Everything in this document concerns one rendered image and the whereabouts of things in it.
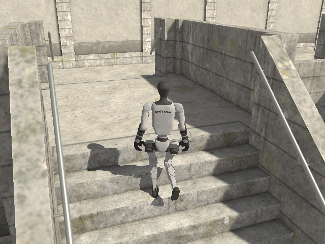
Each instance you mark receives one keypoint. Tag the robot left upper arm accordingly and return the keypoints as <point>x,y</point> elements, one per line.
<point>145,114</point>

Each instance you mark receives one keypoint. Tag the robot right upper arm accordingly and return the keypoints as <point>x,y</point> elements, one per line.
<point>180,115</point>

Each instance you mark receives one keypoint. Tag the robot right thigh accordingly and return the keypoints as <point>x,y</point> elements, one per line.
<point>173,149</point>

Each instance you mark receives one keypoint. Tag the robot left forearm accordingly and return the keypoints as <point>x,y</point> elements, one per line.
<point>139,134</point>

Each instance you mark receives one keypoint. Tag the robot right forearm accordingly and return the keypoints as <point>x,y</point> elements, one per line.
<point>184,135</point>

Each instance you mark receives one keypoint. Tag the left robot hand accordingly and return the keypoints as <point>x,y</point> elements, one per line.
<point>140,144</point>

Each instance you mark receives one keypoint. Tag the robot head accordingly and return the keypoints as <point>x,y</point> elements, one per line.
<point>163,90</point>

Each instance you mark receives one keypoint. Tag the right robot hand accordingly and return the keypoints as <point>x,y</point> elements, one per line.
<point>184,144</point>

